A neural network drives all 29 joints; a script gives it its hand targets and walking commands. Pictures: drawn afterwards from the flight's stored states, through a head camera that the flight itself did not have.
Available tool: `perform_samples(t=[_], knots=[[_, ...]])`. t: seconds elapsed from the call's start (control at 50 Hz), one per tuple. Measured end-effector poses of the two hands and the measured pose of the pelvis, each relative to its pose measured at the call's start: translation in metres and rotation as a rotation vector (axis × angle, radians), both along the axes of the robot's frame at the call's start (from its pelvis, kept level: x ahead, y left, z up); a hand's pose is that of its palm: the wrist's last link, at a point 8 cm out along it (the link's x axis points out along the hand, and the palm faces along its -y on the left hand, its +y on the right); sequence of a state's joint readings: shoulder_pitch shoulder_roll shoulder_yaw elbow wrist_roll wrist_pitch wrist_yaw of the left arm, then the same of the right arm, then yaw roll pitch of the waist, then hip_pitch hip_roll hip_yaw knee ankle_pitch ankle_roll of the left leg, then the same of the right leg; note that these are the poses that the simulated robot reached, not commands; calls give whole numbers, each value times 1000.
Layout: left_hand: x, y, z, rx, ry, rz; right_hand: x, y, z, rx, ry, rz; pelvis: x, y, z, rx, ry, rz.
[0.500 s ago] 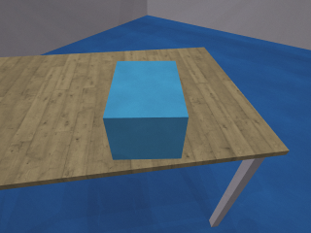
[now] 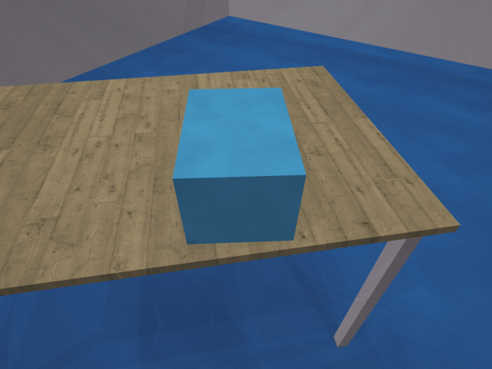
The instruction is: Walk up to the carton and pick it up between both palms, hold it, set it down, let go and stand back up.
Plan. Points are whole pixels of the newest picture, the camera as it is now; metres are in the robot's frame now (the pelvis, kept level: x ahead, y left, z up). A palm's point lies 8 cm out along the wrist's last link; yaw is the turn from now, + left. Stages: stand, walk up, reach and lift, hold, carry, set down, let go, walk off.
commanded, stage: stand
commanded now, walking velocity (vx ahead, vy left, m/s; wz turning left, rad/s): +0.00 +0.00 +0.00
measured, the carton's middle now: (237, 159) +0.51 +0.01 +0.09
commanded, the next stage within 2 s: none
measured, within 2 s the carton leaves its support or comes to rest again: neither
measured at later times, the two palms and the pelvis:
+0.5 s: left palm out of the picture -0.06 +0.18 -0.15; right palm out of the picture -0.04 -0.19 -0.15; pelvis +0.00 +0.00 +0.00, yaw +0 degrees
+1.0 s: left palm out of the picture -0.04 +0.18 -0.15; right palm out of the picture -0.03 -0.19 -0.15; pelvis +0.02 +0.00 +0.00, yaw +0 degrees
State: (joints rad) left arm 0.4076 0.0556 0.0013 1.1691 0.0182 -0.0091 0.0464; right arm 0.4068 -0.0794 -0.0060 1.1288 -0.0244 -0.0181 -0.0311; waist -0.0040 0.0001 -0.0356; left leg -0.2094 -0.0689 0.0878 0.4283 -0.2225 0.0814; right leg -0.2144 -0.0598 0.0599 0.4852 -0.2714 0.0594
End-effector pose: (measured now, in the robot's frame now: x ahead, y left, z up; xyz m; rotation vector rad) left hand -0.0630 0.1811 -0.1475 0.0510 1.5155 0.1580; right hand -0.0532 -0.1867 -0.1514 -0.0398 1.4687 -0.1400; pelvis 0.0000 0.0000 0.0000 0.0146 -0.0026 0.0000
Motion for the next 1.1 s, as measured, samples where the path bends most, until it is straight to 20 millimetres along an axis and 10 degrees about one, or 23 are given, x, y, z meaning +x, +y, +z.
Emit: perform_samples(t=[1.1], knots=[[28,2,-3,-9,22,10,31,4,3,-12,8,-7,21,2,1,-2,-14,7]])
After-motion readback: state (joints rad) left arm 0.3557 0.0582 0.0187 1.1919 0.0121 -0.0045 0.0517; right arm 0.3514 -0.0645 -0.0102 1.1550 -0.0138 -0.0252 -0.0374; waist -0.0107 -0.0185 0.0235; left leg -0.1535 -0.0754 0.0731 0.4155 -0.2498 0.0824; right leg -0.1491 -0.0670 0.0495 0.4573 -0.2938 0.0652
